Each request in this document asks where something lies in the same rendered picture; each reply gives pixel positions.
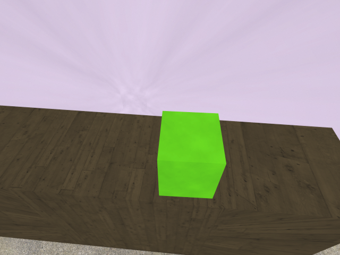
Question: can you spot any carton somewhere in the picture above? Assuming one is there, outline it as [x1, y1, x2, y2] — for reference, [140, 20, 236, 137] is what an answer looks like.
[157, 111, 226, 199]

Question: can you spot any pedestal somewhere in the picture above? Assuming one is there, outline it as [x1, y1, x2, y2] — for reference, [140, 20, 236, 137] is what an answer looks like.
[0, 105, 340, 255]

